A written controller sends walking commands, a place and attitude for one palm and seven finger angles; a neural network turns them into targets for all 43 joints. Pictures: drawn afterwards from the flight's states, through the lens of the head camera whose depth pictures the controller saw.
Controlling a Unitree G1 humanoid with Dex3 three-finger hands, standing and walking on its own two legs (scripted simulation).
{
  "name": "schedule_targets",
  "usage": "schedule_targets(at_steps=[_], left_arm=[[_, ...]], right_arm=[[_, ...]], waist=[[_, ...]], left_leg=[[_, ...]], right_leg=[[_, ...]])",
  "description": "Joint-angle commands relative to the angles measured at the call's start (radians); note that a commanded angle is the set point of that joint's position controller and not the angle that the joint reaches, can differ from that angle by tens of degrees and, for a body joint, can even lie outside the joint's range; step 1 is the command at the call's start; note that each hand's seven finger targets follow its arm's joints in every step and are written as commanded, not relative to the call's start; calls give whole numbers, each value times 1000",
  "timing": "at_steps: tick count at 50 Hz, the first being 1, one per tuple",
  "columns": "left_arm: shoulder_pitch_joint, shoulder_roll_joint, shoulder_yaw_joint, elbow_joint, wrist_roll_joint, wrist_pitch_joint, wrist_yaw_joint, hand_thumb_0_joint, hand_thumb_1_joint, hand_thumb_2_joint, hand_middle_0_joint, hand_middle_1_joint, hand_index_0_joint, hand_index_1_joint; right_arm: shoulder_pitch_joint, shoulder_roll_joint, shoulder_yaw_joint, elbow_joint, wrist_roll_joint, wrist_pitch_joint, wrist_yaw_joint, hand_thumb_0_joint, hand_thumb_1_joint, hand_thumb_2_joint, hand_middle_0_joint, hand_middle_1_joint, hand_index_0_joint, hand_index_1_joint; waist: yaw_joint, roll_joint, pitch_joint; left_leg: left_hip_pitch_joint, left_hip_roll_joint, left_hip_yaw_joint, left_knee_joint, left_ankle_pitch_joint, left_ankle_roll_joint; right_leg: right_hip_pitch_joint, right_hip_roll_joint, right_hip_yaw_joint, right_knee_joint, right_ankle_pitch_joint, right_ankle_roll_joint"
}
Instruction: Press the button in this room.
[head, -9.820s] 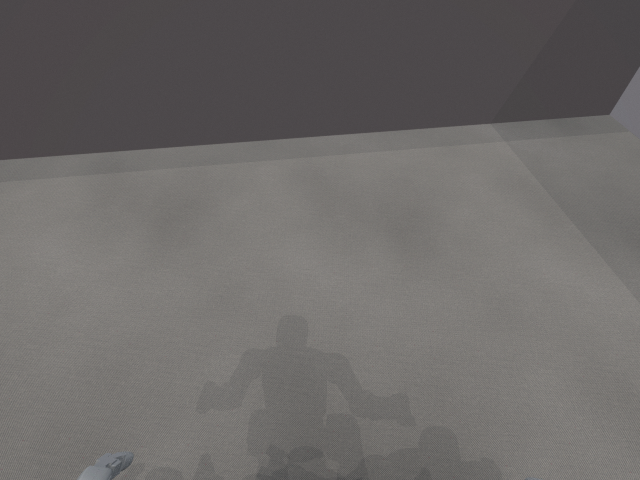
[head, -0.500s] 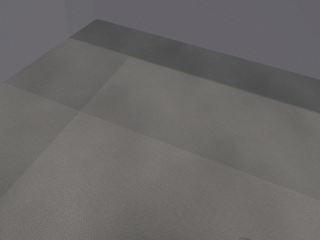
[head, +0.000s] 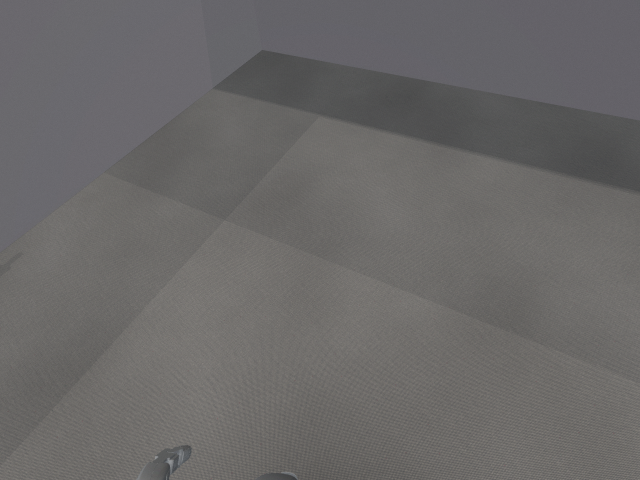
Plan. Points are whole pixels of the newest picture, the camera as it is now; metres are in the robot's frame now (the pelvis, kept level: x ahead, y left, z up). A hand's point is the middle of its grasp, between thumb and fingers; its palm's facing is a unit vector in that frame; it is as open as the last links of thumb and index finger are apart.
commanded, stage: turn or walk to find it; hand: left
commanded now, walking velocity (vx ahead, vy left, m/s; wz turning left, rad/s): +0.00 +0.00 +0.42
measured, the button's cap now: out of the picture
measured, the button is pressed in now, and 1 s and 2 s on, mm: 0 0 0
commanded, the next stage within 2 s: stand and wait in 1.00 s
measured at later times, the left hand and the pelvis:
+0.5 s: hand out of the picture -0.08 +0.23 -0.18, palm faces +0.31 -0.92 -0.24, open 7.3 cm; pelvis -0.05 +0.02 -0.01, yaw +14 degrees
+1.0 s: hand out of the picture -0.05 +0.19 -0.14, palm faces +0.43 -0.86 -0.29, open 7.3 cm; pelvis -0.06 -0.03 +0.00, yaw +26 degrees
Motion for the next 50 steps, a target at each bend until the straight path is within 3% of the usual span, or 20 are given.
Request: schedule_targets(at_steps=[1, 4, 9, 16, 18, 20, 21, 22, 23, 24, 26, 29, 39, 43, 44, 45, 46, 47, 48, 50], left_arm=[[-20, 190, 49, -75, 2, -17, 22, 0, 900, 900, -200, -300, -200, -300], [2, 156, 41, -65, 3, -28, 18, 0, 900, 900, -200, -300, -200, -300], [96, 169, 49, -27, 9, -29, 20, 0, 900, 900, -200, -300, -200, -300], [161, 230, 70, 9, 23, -20, 16, 0, 900, 900, -200, -300, -200, -300], [157, 239, 70, 19, 21, -16, 13, 0, 900, 900, -200, -300, -200, -300], [137, 232, 69, 23, 11, -10, 11, 0, 900, 900, -200, -300, -200, -300], [133, 203, 64, 14, 1, -3, 9, 0, 900, 900, -200, -300, -200, -300], [133, 136, 51, -20, -5, 3, 4, 0, 900, 900, -200, -300, -200, -300], [72, 125, 36, -39, 5, 15, 6, 0, 900, 900, -200, -300, -200, -300], [49, 141, 40, -36, 7, 24, 6, 0, 900, 900, -200, -300, -200, -300], [32, 153, 51, -11, 7, 28, -1, 0, 900, 900, -200, -300, -200, -300], [87, 148, 49, 17, 5, 20, -10, 0, 900, 900, -200, -300, -200, -300], [17, 121, 36, -35, -3, 13, 2, 0, 900, 900, -200, -300, -200, -300], [134, 127, 41, -11, -7, -6, 5, 0, 900, 900, -200, -300, -200, -300], [161, 170, 50, -5, -1, -17, 9, 0, 900, 900, -200, -300, -200, -300], [191, 256, 68, -3, 15, -26, 19, 0, 900, 900, -200, -300, -200, -300], [184, 291, 70, -19, 12, -23, 20, 0, 900, 900, -200, -300, -200, -300], [137, 250, 69, -30, 8, -23, 23, 0, 900, 900, -200, -300, -200, -300], [68, 225, 68, -47, 6, -25, 25, 0, 900, 900, -200, -300, -200, -300], [6, 178, 48, -62, 5, -23, 19, 0, 900, 900, -200, -300, -200, -300]], right_arm=[[2, -88, -33, -66, -7, 1, 7, 0, -900, -900, 200, 300, 200, 300], [45, -69, -29, -43, -4, 2, 14, 0, -900, -900, 200, 300, 200, 300], [-31, -72, -22, -55, -4, 3, 12, 0, -900, -900, 200, 300, 200, 300], [-111, -46, 3, -81, 11, -19, 8, 0, -900, -900, 200, 300, 200, 300], [-81, -45, 5, -76, 15, -27, 4, 0, -900, -900, 200, 300, 200, 300], [-23, -59, 4, -61, 14, -37, 3, 0, -900, -900, 200, 300, 200, 300], [14, -104, -5, -53, 12, -48, 4, 0, -900, -900, 200, 300, 200, 300], [27, -203, -27, -61, 2, -55, -1, 0, -900, -900, 200, 300, 200, 300], [51, -250, -35, -52, 3, -43, -7, 0, -900, -900, 200, 300, 200, 300], [23, -225, -27, -52, -1, -42, -11, 0, -900, -900, 200, 300, 200, 300], [-71, -173, -10, -72, -3, -45, -25, 0, -900, -900, 200, 300, 200, 300], [-105, -162, 0, -89, 2, -55, -26, 0, -900, -900, 200, 300, 200, 300], [-45, -171, -20, -90, -6, -44, -18, 0, -900, -900, 200, 300, 200, 300], [-83, -162, -26, -105, 1, -40, -14, 0, -900, -900, 200, 300, 200, 300], [-76, -127, -24, -107, 8, -41, -10, 0, -900, -900, 200, 300, 200, 300], [-65, -57, -11, -127, 15, -42, -4, 0, -900, -900, 200, 300, 200, 300], [-102, -79, -18, -148, 7, -36, -8, 0, -900, -900, 200, 300, 200, 300], [-103, -99, -26, -131, 0, -24, -6, 0, -900, -900, 200, 300, 200, 300], [-73, -100, -28, -106, -2, -13, -2, 0, -900, -900, 200, 300, 200, 300], [-35, -87, -30, -67, -4, -3, 9, 0, -900, -900, 200, 300, 200, 300]], waist=[[14, -182, 0], [9, -210, -9], [57, -221, -6], [99, -264, -78], [82, -260, -109], [39, -207, -138], [14, -92, -164], [2, 208, -138], [-20, 215, -119], [-10, 143, -97], [17, 168, -18], [46, 82, -38], [10, 85, -71], [69, 61, -135], [81, -39, -148], [95, -298, -160], [107, -352, -120], [86, -263, -90], [55, -282, -48], [17, -196, 1]], left_leg=[[-155, 75, 1, 430, 10, -22], [-161, 88, 35, 454, 96, -47], [-155, 120, 58, 353, 64, -67], [-24, 116, 142, 3, -67, -50], [55, 99, 170, -109, -22, -40], [209, 92, 179, -321, 165, -27], [334, 159, 96, -425, 272, -4], [431, 404, -222, -475, 521, 91], [359, 490, -261, -477, 667, 175], [275, 467, -197, -489, 547, 190], [210, 370, -151, -495, 494, 166], [242, 311, -92, -475, 557, 153], [231, 307, -221, -440, 544, 188], [127, 236, -213, -334, 501, 131], [14, 177, -170, -265, 370, 78], [-172, 43, -11, -60, 59, 5], [-190, 19, 22, 148, -173, -14], [-176, 52, -27, 282, -133, -10], [-177, 69, -31, 361, -81, -12], [-153, 88, 9, 442, 26, -25]], right_leg=[[-24, -311, 227, -337, 3, -76], [19, -253, 100, -308, 117, -45], [77, -298, 105, -307, 120, -75], [160, -342, 73, -205, 352, -115], [150, -340, 51, -155, 409, -100], [83, -305, -16, -56, 366, -33], [-24, -258, -64, 76, 255, 18], [-292, -122, -109, 272, -162, 96], [-313, -91, -32, 407, -332, 101], [-276, -106, 19, 469, -288, 92], [-302, -99, 51, 527, -179, 99], [-285, -78, 47, 536, -99, 112], [-164, -32, 55, 246, -162, 113], [83, -5, 27, -107, 57, 102], [223, -70, 88, -214, 124, 86], [337, -320, 334, -272, 174, 6], [199, -461, 428, -291, 282, -100], [115, -427, 361, -301, 236, -129], [49, -385, 314, -324, 137, -116], [0, -296, 179, -300, 132, -67]])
